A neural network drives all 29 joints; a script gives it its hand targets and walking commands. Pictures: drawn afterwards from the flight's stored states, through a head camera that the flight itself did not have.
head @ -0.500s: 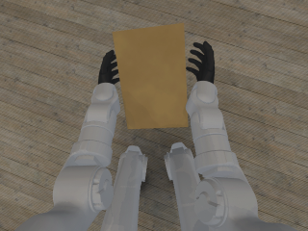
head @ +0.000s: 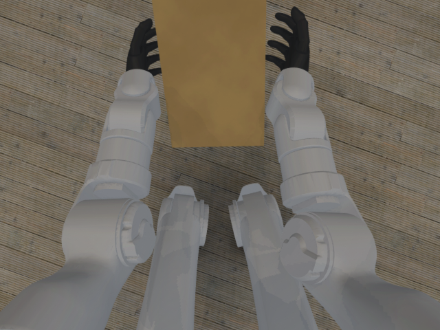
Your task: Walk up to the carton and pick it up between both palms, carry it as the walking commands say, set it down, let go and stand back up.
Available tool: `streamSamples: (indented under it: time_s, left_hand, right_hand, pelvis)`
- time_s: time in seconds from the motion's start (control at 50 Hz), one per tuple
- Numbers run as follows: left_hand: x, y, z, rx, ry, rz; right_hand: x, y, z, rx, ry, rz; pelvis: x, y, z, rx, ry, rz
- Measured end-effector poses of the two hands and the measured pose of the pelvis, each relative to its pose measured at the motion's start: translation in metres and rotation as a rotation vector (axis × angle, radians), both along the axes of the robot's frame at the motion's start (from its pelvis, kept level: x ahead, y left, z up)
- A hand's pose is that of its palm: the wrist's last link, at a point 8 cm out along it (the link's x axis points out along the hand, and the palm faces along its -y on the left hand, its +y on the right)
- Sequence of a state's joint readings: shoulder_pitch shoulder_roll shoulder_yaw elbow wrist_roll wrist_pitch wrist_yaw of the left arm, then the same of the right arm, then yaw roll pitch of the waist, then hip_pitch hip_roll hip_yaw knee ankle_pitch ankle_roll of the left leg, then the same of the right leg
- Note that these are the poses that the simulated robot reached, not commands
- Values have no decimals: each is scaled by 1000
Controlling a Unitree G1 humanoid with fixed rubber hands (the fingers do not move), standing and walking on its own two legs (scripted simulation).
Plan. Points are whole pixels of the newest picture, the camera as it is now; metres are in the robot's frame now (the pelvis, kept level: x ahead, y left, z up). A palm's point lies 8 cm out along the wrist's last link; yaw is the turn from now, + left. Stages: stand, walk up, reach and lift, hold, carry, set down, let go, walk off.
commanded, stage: set down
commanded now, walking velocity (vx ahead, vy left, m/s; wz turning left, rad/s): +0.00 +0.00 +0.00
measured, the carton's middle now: (219, 66) +0.55 -0.01 -0.19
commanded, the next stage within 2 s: none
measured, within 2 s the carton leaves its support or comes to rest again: neither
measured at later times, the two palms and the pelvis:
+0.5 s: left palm (152, 80) +0.54 +0.13 -0.24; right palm (269, 77) +0.53 -0.11 -0.22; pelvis -0.01 +0.04 -0.06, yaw -1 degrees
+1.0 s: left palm (157, 71) +0.56 +0.12 -0.25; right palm (276, 71) +0.54 -0.12 -0.23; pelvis +0.01 +0.01 -0.09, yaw +1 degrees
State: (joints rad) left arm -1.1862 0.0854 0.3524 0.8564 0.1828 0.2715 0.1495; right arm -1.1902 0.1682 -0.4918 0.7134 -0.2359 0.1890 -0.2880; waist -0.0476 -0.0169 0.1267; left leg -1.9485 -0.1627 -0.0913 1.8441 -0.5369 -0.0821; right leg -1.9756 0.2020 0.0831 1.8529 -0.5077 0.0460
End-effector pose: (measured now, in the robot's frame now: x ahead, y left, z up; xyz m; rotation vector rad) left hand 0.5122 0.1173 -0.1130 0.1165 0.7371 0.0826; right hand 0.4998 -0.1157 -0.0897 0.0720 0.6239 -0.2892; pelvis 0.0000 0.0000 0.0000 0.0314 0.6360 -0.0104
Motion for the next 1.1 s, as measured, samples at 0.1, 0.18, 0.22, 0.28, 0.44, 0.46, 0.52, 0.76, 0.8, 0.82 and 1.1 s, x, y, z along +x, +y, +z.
streamSamples:
  time_s: [0.1,0.18,0.22,0.28,0.44,0.46,0.52,0.76,0.8,0.82,1.1]
  left_hand:
    - [6,2,-20,-11,-1,-11]
    - [9,5,-40,-11,23,-21]
    - [10,6,-50,-14,30,-24]
    - [14,7,-65,-13,26,-24]
    - [28,11,-111,-20,10,-15]
    - [29,11,-117,-20,1,-16]
    - [30,9,-128,-34,-16,-18]
    - [51,-7,-129,5,19,-69]
    - [49,-7,-132,-10,1,-56]
    - [48,-7,-132,-20,-7,-49]
    - [48,6,-133,-16,20,-56]
  right_hand:
    - [5,3,-17,-12,-1,-11]
    - [10,5,-33,-15,16,-7]
    - [12,6,-42,-21,21,-1]
    - [17,7,-56,-21,15,10]
    - [28,9,-105,-13,5,30]
    - [28,9,-112,-9,-2,29]
    - [27,6,-128,27,-15,-6]
    - [40,-15,-139,31,35,32]
    - [39,-15,-141,36,18,20]
    - [38,-15,-142,41,12,12]
    - [45,-4,-137,54,37,54]
  pelvis:
    - [0,13,-14,-29,12,12]
    - [1,24,-25,-51,24,21]
    - [1,29,-30,-62,25,25]
    - [0,35,-37,-76,18,31]
    - [-7,43,-53,-98,-71,46]
    - [-9,43,-55,-100,-102,48]
    - [-8,43,-65,-96,-95,37]
    - [1,26,-83,-35,-117,19]
    - [1,21,-84,-26,-129,18]
    - [1,19,-85,-21,-129,20]
    - [10,10,-90,-19,-53,27]
